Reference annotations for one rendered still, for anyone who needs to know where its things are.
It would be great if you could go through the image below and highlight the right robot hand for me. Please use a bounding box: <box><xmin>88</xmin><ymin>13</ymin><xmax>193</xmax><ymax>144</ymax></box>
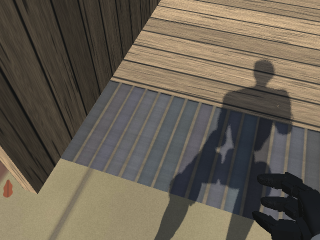
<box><xmin>252</xmin><ymin>172</ymin><xmax>320</xmax><ymax>240</ymax></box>

